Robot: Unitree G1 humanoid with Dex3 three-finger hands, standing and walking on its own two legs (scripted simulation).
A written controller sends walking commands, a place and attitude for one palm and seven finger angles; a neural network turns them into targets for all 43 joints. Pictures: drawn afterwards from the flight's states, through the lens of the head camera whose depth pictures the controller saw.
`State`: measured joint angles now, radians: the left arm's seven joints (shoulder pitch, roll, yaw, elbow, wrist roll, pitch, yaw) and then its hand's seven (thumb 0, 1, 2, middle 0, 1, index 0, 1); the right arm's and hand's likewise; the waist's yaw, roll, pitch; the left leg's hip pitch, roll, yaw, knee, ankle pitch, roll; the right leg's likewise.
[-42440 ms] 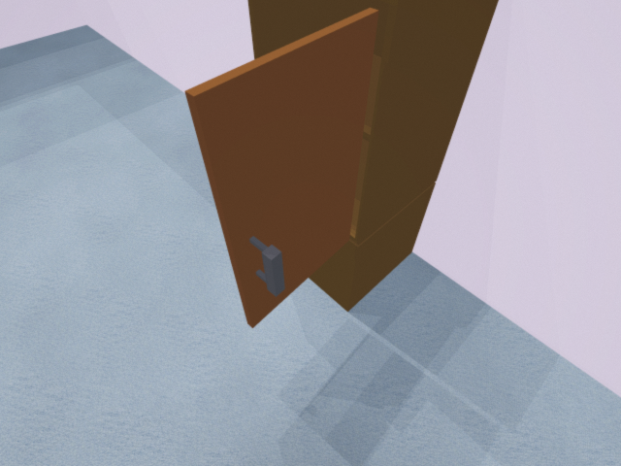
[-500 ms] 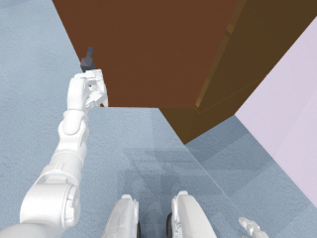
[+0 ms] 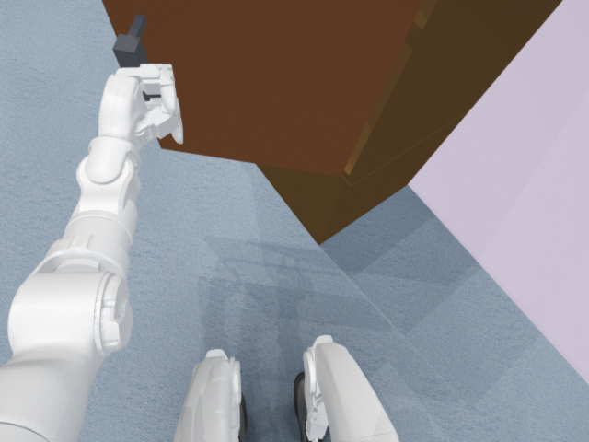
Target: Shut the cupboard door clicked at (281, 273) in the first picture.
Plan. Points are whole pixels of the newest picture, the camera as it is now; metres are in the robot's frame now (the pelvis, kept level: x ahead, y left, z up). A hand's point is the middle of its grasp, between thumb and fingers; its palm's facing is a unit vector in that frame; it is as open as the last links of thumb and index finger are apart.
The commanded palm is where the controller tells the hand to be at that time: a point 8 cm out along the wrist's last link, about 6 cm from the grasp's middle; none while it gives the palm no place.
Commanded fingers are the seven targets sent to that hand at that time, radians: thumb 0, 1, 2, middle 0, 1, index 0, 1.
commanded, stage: push the door shut along its arc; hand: left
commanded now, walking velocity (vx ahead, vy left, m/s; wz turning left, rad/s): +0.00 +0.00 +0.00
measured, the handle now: (146, 69) +0.61 +0.15 +0.05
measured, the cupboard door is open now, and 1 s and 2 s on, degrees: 47 36 36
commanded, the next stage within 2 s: pull the fist back off the door in 0.78 s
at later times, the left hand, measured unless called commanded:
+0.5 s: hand (217, 76) +0.59 +0.06 +0.06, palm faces -0.30 -0.95 -0.03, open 3.1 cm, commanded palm +0.59 +0.09 +0.05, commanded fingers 0.00 0.90 0.90 -1.30 -1.50 -1.30 -1.50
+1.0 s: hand (220, 57) +0.62 +0.05 +0.06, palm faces -0.09 -0.99 +0.11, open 3.0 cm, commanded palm +0.61 +0.06 +0.05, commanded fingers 0.00 0.90 0.90 -1.30 -1.50 -1.30 -1.50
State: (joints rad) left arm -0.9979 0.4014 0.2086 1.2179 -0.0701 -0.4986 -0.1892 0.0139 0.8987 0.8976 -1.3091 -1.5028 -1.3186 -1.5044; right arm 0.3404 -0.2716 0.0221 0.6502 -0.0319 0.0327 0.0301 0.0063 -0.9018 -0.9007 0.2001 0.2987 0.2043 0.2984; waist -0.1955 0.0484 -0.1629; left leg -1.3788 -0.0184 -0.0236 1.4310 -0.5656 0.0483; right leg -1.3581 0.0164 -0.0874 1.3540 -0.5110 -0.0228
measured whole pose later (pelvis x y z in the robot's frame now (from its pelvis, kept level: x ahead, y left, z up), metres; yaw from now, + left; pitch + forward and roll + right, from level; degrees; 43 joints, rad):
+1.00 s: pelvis +0.00 -0.01 -0.03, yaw -3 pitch +36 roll -6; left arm -1.39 0.48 0.32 1.35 0.00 -0.28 -0.05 0.02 0.79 0.91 -1.30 -1.50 -1.30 -1.50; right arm 0.40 -0.25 0.06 0.63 -0.10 -0.04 0.05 0.00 -0.90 -0.90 0.20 0.30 0.20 0.30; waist -0.30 0.06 -0.15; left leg -1.56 0.02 -0.06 1.52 -0.59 0.03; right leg -1.53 0.05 -0.12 1.42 -0.51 -0.04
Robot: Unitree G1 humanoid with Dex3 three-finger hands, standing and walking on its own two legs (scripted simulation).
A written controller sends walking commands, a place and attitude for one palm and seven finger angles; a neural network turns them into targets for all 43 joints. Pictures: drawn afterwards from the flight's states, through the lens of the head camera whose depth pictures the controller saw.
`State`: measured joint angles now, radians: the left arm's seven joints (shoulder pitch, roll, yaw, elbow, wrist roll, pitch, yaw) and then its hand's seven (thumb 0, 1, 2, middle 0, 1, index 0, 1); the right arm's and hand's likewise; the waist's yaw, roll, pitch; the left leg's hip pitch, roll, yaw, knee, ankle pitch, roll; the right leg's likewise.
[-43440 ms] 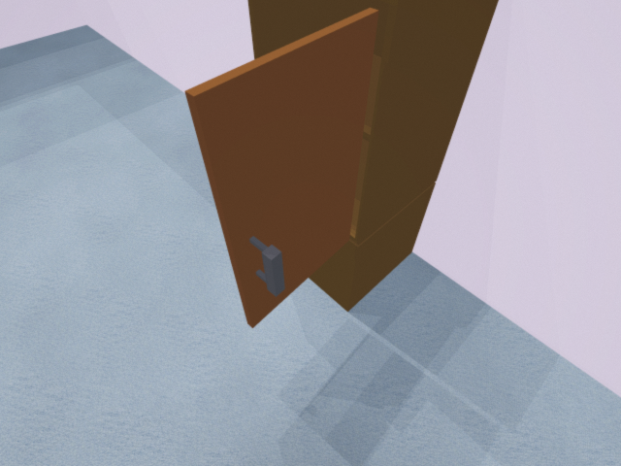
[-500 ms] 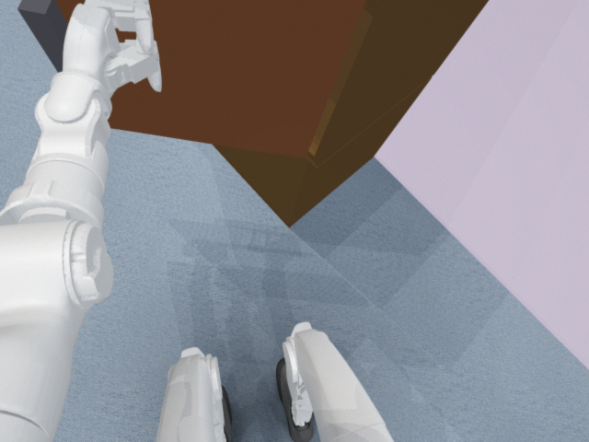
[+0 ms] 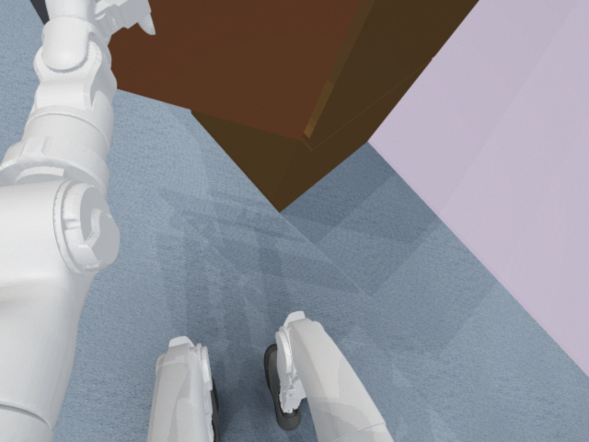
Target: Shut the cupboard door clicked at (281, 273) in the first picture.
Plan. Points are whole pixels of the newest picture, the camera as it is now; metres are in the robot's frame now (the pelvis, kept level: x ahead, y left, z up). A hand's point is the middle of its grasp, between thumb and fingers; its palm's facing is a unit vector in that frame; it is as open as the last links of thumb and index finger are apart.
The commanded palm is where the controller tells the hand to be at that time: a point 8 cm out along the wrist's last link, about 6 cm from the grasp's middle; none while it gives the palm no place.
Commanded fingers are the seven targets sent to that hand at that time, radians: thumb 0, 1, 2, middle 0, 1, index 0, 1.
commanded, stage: pull the fist back off the door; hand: left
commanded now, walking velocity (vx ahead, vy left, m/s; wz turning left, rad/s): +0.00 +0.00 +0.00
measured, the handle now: out of the picture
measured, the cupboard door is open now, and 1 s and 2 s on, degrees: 36 36 36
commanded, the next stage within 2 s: draw the hand back to the body in 0.76 s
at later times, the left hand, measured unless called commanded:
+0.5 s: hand (144, 34) +0.57 +0.09 +0.08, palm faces +0.10 -1.00 -0.02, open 3.1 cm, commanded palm +0.52 +0.12 +0.08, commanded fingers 0.00 0.90 0.90 -1.30 -1.50 -1.30 -1.50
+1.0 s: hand (142, 68) +0.51 +0.09 +0.09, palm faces +0.10 -0.99 -0.03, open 3.1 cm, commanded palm +0.46 +0.14 +0.11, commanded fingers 0.00 0.90 0.90 -1.30 -1.50 -1.30 -1.50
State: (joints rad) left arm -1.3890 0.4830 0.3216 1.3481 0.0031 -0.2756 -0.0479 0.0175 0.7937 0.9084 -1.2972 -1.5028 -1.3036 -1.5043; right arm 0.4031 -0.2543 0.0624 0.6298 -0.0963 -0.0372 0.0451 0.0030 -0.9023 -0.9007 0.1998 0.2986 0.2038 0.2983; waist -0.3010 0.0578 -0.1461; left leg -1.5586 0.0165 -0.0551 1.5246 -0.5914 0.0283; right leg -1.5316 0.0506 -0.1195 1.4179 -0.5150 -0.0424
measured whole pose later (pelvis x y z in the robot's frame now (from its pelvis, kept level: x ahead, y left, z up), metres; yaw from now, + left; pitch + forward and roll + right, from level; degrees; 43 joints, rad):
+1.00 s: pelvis +0.02 +0.00 +0.05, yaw +2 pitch +28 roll -1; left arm -0.83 0.16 0.20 1.06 0.03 -0.59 0.20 0.01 0.90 0.90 -1.30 -1.50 -1.30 -1.50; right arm 0.27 -0.21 -0.01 0.62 -0.07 0.10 0.09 0.00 -0.90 -0.90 0.20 0.30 0.20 0.30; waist -0.15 0.04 -0.18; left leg -1.24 -0.01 0.01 1.34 -0.58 0.03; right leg -1.25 0.03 -0.04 1.30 -0.53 -0.03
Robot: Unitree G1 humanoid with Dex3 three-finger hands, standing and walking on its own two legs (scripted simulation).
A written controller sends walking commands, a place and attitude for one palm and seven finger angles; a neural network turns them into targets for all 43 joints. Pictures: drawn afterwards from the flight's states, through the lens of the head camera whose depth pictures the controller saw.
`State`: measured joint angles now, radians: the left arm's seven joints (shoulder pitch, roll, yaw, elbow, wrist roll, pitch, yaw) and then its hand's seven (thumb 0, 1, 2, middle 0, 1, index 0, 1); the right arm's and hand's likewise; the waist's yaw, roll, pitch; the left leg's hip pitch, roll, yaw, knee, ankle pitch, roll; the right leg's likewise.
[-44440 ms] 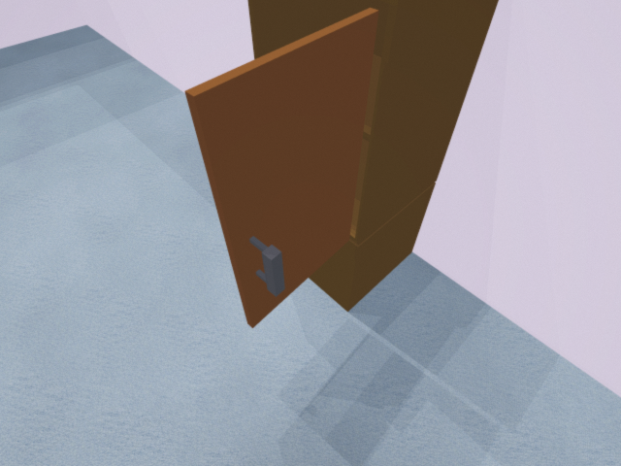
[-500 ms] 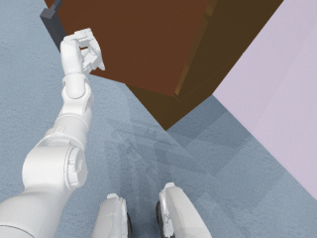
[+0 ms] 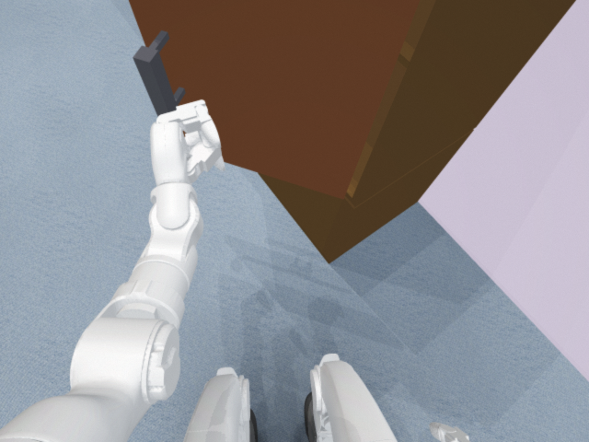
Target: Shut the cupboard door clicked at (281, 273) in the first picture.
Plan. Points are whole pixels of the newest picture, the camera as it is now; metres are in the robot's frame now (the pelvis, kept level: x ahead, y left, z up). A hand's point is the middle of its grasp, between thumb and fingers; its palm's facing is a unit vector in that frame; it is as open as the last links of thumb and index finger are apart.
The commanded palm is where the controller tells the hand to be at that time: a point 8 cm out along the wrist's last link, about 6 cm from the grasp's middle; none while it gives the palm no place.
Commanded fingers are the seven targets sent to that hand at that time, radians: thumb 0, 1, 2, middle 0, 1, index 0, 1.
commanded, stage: draw the hand back to the body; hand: left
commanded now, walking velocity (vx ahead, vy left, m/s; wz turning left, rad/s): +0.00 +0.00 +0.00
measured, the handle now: (165, 78) +0.64 +0.15 +0.02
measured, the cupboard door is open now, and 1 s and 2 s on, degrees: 36 36 36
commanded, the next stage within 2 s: step back with the hand held close in 1.46 s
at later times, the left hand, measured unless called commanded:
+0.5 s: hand (111, 215) +0.34 +0.14 +0.15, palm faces +0.03 -0.98 -0.17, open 3.0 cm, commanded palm +0.31 +0.21 +0.18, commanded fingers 0.00 0.90 0.90 -0.97 -1.14 -0.97 -1.14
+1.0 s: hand out of the picture +0.24 +0.26 +0.27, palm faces +0.42 -0.82 -0.39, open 5.4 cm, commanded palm +0.19 +0.30 +0.29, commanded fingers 0.00 0.90 0.90 -0.28 -0.39 -0.28 -0.39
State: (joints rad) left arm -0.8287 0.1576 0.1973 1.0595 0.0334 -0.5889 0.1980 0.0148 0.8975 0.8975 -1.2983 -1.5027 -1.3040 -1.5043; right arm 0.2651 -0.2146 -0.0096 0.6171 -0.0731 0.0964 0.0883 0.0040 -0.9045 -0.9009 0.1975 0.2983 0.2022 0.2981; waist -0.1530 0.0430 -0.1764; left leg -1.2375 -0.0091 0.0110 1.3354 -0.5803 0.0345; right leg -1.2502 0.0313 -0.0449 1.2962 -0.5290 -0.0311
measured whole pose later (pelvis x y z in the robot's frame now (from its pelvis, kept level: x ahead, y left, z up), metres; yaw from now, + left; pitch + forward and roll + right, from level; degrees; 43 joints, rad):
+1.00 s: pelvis +0.05 +0.00 +0.13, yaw +2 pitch -2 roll +0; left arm 0.40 0.33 0.25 -0.31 -0.07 -0.02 0.09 0.01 0.89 0.90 -0.55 -0.68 -0.55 -0.68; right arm 0.19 -0.22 0.06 0.57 0.02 -0.03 -0.07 0.01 -0.90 -0.90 0.20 0.30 0.20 0.30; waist 0.07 0.08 -0.02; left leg -0.12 -0.04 -0.02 0.45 -0.29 0.04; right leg -0.14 0.01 -0.04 0.44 -0.27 -0.02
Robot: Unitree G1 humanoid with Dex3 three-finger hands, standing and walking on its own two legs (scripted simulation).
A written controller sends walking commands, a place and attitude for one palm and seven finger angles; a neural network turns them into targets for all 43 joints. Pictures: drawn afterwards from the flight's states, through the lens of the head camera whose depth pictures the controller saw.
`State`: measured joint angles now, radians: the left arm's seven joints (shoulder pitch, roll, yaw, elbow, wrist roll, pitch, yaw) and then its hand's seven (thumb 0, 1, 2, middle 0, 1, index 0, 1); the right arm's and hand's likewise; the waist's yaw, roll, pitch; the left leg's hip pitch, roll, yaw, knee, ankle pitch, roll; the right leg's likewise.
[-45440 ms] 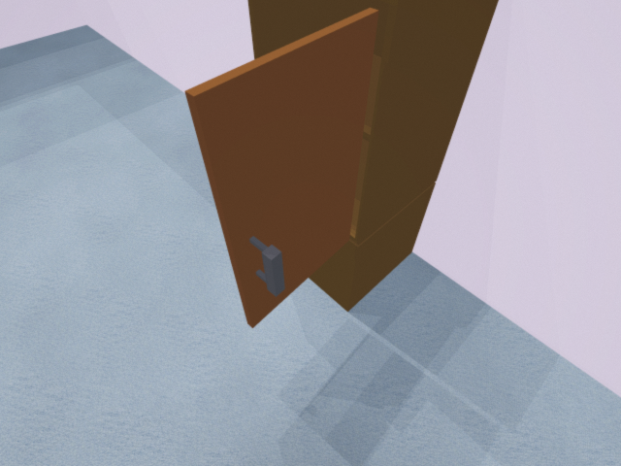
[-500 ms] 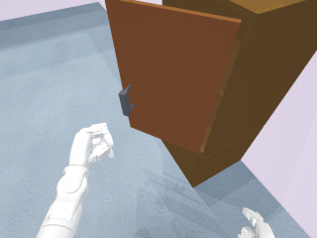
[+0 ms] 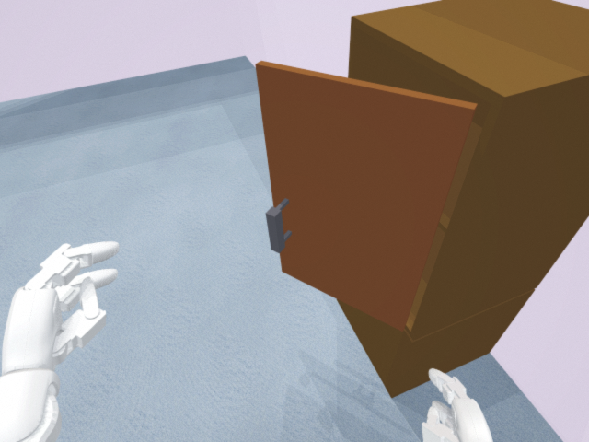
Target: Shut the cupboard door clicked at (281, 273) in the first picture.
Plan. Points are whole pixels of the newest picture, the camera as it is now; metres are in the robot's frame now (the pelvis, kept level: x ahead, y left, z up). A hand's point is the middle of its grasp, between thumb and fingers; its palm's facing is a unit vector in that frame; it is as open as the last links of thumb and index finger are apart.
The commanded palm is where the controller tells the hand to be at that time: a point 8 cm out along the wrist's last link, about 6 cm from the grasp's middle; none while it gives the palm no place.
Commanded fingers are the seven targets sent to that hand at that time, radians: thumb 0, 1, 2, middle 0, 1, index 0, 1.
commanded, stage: draw the hand back to the body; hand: left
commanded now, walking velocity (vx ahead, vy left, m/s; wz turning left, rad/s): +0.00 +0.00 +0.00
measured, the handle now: (281, 225) +0.60 +0.12 -0.11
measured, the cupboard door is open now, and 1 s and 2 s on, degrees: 36 36 36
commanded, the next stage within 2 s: step back with the hand held close in 0.46 s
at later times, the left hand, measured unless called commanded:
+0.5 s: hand (71, 324) +0.18 +0.25 +0.16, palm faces +0.44 -0.80 -0.41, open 7.4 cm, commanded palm +0.13 +0.29 +0.17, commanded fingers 0.00 0.90 0.90 -0.20 -0.30 -0.20 -0.30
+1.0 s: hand (45, 326) +0.18 +0.28 +0.16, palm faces +0.37 -0.77 -0.52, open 7.4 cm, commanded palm +0.12 +0.32 +0.17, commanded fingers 0.00 0.90 0.90 -0.20 -0.30 -0.20 -0.30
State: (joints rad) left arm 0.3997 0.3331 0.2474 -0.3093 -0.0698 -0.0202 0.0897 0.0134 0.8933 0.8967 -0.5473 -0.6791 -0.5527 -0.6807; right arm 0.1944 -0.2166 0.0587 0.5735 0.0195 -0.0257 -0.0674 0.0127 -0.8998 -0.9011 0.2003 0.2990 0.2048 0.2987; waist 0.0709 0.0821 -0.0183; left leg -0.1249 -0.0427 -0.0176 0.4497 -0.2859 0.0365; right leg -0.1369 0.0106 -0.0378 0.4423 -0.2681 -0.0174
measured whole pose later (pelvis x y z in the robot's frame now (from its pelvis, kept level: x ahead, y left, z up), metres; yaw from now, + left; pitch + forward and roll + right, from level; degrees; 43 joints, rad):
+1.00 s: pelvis -0.03 +0.02 -0.01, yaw -1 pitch +2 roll +0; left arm 0.55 0.44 0.43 -0.45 -0.07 -0.16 0.12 0.01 0.89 0.90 -0.21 -0.30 -0.22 -0.31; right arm 0.18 -0.25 -0.01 0.55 0.02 0.03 -0.09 0.01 -0.90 -0.90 0.20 0.30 0.20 0.30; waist 0.01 0.04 0.01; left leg -0.28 -0.06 0.02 0.51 -0.26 0.07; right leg -0.31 -0.01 0.00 0.52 -0.24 0.01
